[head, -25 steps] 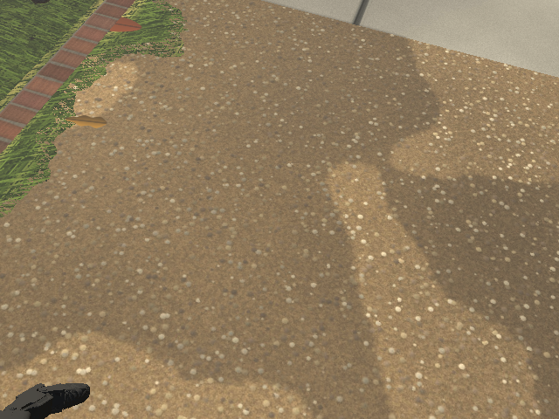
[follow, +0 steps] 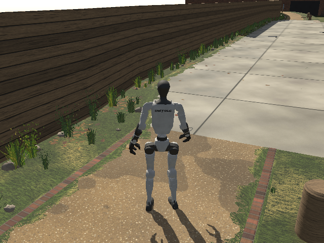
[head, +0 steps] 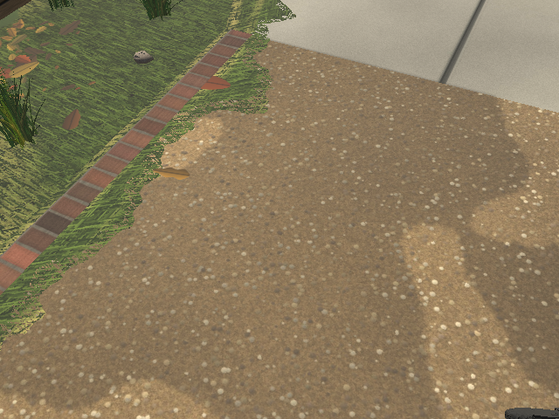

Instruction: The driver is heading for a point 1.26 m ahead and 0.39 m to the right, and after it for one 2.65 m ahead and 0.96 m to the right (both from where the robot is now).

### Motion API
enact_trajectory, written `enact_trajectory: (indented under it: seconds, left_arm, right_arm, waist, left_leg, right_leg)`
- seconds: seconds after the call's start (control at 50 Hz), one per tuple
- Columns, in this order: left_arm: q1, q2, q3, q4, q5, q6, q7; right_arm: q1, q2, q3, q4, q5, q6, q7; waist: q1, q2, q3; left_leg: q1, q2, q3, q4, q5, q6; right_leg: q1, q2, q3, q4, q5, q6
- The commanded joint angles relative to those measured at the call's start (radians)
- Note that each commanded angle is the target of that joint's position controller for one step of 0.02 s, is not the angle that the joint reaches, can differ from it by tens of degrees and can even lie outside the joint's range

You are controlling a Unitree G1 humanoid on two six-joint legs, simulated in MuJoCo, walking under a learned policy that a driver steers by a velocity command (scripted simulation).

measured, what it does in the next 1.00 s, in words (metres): walks ahead, turning right: left foot, then right foot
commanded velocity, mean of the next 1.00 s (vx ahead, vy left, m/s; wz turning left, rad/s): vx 0.92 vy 0.00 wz -0.54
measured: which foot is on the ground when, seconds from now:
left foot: up 0.00-0.00, down 0.02-0.42, up 0.44-0.84, down 0.86-1.00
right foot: down 0.00-0.02, up 0.04-0.38, down 0.40-0.88, up 0.90-1.00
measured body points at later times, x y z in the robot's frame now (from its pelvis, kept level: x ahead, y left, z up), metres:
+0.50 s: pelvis +0.27 -0.14 -0.05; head +0.31 -0.15 +0.40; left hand +0.55 +0.04 -0.14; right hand +0.18 -0.40 -0.17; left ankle +0.12 +0.10 -0.61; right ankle +0.31 -0.20 -0.74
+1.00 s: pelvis +0.70 -0.36 -0.02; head +0.71 -0.38 +0.43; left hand +0.95 -0.20 -0.12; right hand +0.57 -0.63 -0.14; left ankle +0.77 -0.34 -0.74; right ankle +0.52 -0.36 -0.62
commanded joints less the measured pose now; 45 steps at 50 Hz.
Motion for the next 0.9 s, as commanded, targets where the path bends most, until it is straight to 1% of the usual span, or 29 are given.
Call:
enact_trajectory:
  seconds: [0.02,0.04,0.06,0.08,0.1,0.16,0.24,0.3,0.34,0.36,0.38,0.4,0.42,0.44,0.46,0.48,0.5,0.52,0.54,0.58,0.64,0.68,0.74,0.8,0.82,0.84,0.86,0.88,0.9]
  left_arm:
    - [-0.221,0.094,0.043,-0.135,0.008,-0.013,-0.024]
    - [-0.232,0.026,0.016,-0.179,0.000,-0.026,-0.024]
    - [-0.313,0.078,0.012,-0.222,0.017,-0.030,-0.035]
    - [-0.317,0.102,0.021,-0.204,0.022,-0.028,-0.046]
    - [-0.274,0.111,0.026,-0.177,0.031,-0.023,-0.061]
    - [-0.261,0.117,0.025,-0.163,0.041,-0.003,-0.100]
    - [-0.371,0.110,0.005,-0.208,0.039,0.005,-0.118]
    - [-0.473,0.090,-0.019,-0.241,0.040,0.003,-0.130]
    - [-0.446,0.078,-0.029,-0.234,0.035,0.004,-0.117]
    - [-0.374,0.096,-0.022,-0.215,0.032,0.003,-0.105]
    - [-0.213,0.131,-0.005,-0.177,0.026,-0.003,-0.092]
    - [0.022,0.182,0.023,-0.108,0.026,-0.011,-0.078]
    - [0.129,0.263,0.058,-0.049,0.033,-0.010,-0.055]
    - [0.030,0.396,0.084,-0.071,0.028,0.007,-0.042]
    - [0.055,0.392,0.090,-0.105,0.020,0.009,-0.045]
    - [0.050,0.360,0.081,-0.073,0.024,0.005,-0.033]
    - [0.037,0.308,0.068,-0.054,0.027,-0.008,-0.022]
    - [-0.011,0.280,0.058,-0.057,0.028,-0.023,-0.013]
    - [-0.061,0.250,0.043,-0.064,0.026,-0.033,-0.009]
    - [-0.064,0.209,0.025,-0.060,0.017,-0.054,-0.014]
    - [-0.038,0.207,0.024,-0.045,0.012,-0.076,-0.017]
    - [-0.014,0.188,0.020,-0.020,0.007,-0.088,-0.019]
    - [0.059,0.190,0.013,0.036,-0.013,-0.120,-0.021]
    - [0.073,0.247,0.020,0.071,0.012,-0.122,-0.005]
    - [0.059,0.268,0.025,0.076,0.035,-0.114,0.003]
    - [0.023,0.274,0.029,0.075,0.063,-0.100,0.011]
    - [-0.043,0.266,0.028,0.069,0.076,-0.083,0.017]
    - [-0.086,0.189,0.006,0.045,0.083,-0.087,0.020]
    - [0.072,0.065,-0.024,-0.008,0.023,-0.112,-0.015]
  right_arm:
    - [0.252,-0.179,-0.047,0.015,-0.028,0.011,-0.034]
    - [0.206,-0.271,-0.062,-0.010,-0.039,0.015,-0.043]
    - [0.179,-0.258,-0.073,0.006,-0.053,0.015,-0.042]
    - [0.141,-0.174,-0.045,0.006,-0.048,0.005,-0.030]
    - [0.134,-0.141,-0.033,0.009,-0.040,-0.004,-0.022]
    - [0.192,-0.141,-0.028,0.052,-0.028,-0.023,-0.015]
    - [0.226,-0.134,-0.029,0.099,-0.028,-0.046,-0.003]
    - [0.263,-0.141,-0.029,0.139,-0.029,-0.048,-0.006]
    - [0.270,-0.174,-0.032,0.158,-0.028,-0.045,-0.010]
    - [0.286,-0.206,-0.038,0.167,-0.029,-0.036,-0.012]
    - [0.279,-0.248,-0.049,0.164,-0.031,-0.020,-0.013]
    - [0.240,-0.266,-0.052,0.143,-0.023,-0.012,-0.011]
    - [0.246,-0.202,-0.035,0.133,-0.036,-0.015,0.000]
    - [0.225,-0.070,0.000,0.030,-0.024,-0.033,0.024]
    - [0.118,-0.157,-0.009,-0.021,-0.033,-0.052,0.025]
    - [0.057,-0.159,-0.006,-0.037,-0.025,-0.063,0.024]
    - [0.090,-0.138,0.007,-0.022,-0.025,-0.067,0.018]
    - [0.097,-0.123,0.015,-0.019,-0.042,-0.056,0.015]
    - [0.145,-0.118,0.020,-0.002,-0.057,-0.035,0.015]
    - [0.147,-0.118,0.021,-0.004,-0.065,0.005,0.016]
    - [-0.051,-0.095,0.037,-0.082,-0.052,0.015,0.025]
    - [-0.096,-0.058,0.054,-0.079,-0.042,0.005,0.041]
    - [-0.148,-0.047,0.058,-0.064,-0.017,-0.008,0.050]
    - [-0.105,-0.104,0.033,-0.035,-0.013,-0.010,0.041]
    - [-0.009,-0.136,0.019,-0.007,-0.003,-0.009,0.035]
    - [0.174,-0.172,0.000,0.051,0.009,-0.004,0.023]
    - [0.402,-0.197,-0.018,0.122,0.012,0.004,0.008]
    - [0.571,-0.260,-0.042,0.159,0.005,0.015,-0.007]
    - [0.464,-0.324,-0.061,0.164,-0.014,0.017,0.005]
  waist:
    - [-0.196,0.055,-0.054]
    - [-0.177,0.192,-0.044]
    - [-0.165,0.154,-0.006]
    - [-0.135,0.088,0.042]
    - [-0.113,0.095,0.058]
    - [-0.101,0.115,0.084]
    - [-0.092,0.103,0.156]
    - [-0.113,0.090,0.202]
    - [-0.078,0.095,0.154]
    - [-0.031,0.118,0.085]
    - [0.057,0.142,-0.020]
    - [0.172,0.130,-0.143]
    - [0.187,0.014,-0.198]
    - [0.066,-0.308,-0.230]
    - [0.123,-0.129,-0.311]
    - [0.103,-0.070,-0.194]
    - [0.038,0.012,-0.058]
    - [-0.007,0.041,-0.015]
    - [-0.058,0.037,0.021]
    - [-0.087,0.015,0.066]
    - [-0.050,0.002,0.162]
    - [-0.023,-0.013,0.153]
    - [0.033,-0.020,0.111]
    - [0.000,-0.058,0.030]
    - [-0.056,-0.098,-0.027]
    - [-0.149,-0.122,-0.108]
    - [-0.280,-0.091,-0.178]
    - [-0.334,0.046,-0.236]
    - [-0.117,0.461,-0.273]
  left_leg:
    - [0.591,0.223,-0.135,-0.180,-0.109,0.059]
    - [0.520,0.475,-0.447,-0.254,-0.358,0.134]
    - [0.372,0.550,-0.533,-0.248,-0.435,0.215]
    - [0.338,0.470,-0.435,-0.255,-0.393,0.198]
    - [0.313,0.403,-0.325,-0.265,-0.310,0.165]
    - [0.275,0.319,-0.098,-0.306,-0.110,0.129]
    - [0.241,0.307,0.090,-0.348,0.069,0.108]
    - [0.217,0.298,0.223,-0.372,0.257,0.093]
    - [0.231,0.288,0.310,-0.246,0.860,0.077]
    - [0.268,0.303,0.322,-0.103,1.197,0.075]
    - [0.256,0.324,0.322,0.121,1.378,0.077]
    - [0.114,0.324,0.309,0.409,1.335,0.071]
    - [-0.154,0.248,0.287,0.751,0.715,0.042]
    - [-0.547,0.039,0.228,1.137,-0.131,-0.015]
    - [-0.639,0.045,-0.001,1.194,-0.040,0.004]
    - [-0.683,0.090,-0.015,1.155,0.010,0.012]
    - [-0.631,0.138,-0.002,1.048,0.041,0.012]
    - [-0.555,0.169,-0.007,0.969,0.022,0.004]
    - [-0.496,0.182,-0.007,0.926,0.001,-0.006]
    - [-0.456,0.196,0.005,0.824,-0.065,-0.033]
    - [-0.453,0.182,0.068,0.564,0.111,-0.064]
    - [-0.394,0.158,0.102,0.351,0.339,-0.042]
    - [-0.282,0.112,0.153,0.161,0.571,0.035]
    - [-0.232,0.021,0.192,0.101,0.414,0.099]
    - [-0.160,-0.015,0.190,0.118,0.323,0.117]
    - [-0.028,-0.046,0.190,0.144,0.230,0.136]
    - [0.176,-0.031,0.189,0.100,0.199,0.161]
    - [0.396,0.102,-0.005,0.182,-0.029,0.209]
    - [0.614,0.337,-0.756,-0.066,-0.181,0.402]
  right_leg:
    - [-0.556,0.062,-0.039,0.217,-0.292,-0.002]
    - [-0.712,0.051,-0.138,0.448,-0.299,0.004]
    - [-0.732,-0.108,-0.157,0.561,-0.196,0.001]
    - [-0.742,-0.114,-0.151,0.622,-0.140,0.002]
    - [-0.724,-0.113,-0.163,0.657,-0.103,0.009]
    - [-0.718,-0.132,-0.214,0.775,-0.026,0.008]
    - [-0.704,-0.166,-0.242,0.681,0.058,-0.010]
    - [-0.582,-0.158,-0.362,0.490,0.060,-0.064]
    - [-0.385,-0.077,-0.457,0.397,-0.006,-0.127]
    - [-0.282,-0.019,-0.488,0.403,-0.065,-0.153]
    - [-0.105,0.034,-0.489,0.408,-0.139,-0.179]
    - [0.209,0.070,-0.442,0.347,-0.123,-0.211]
    - [0.488,0.001,-0.258,0.275,-0.189,-0.224]
    - [0.628,-0.262,0.342,0.001,-0.476,-0.327]
    - [0.654,-0.307,0.565,-0.124,-0.493,-0.359]
    - [0.566,-0.310,0.505,-0.156,-0.404,-0.340]
    - [0.378,-0.282,0.411,-0.163,-0.261,-0.312]
    - [0.232,-0.233,0.319,-0.159,-0.200,-0.302]
    - [0.119,-0.189,0.245,-0.175,-0.163,-0.299]
    - [-0.020,-0.147,0.190,-0.208,-0.104,-0.322]
    - [-0.135,-0.087,0.130,-0.294,-0.017,-0.304]
    - [-0.085,-0.055,0.039,-0.300,0.180,-0.257]
    - [0.081,-0.112,-0.019,-0.355,0.504,-0.196]
    - [0.352,-0.162,-0.098,-0.226,0.998,-0.135]
    - [0.409,-0.188,-0.118,-0.107,1.181,-0.117]
    - [0.425,-0.203,-0.142,0.088,1.309,-0.110]
    - [0.337,-0.180,-0.205,0.391,1.265,-0.100]
    - [0.094,-0.095,-0.254,0.851,0.776,-0.087]
    - [-0.388,0.121,-0.217,1.148,-0.201,0.000]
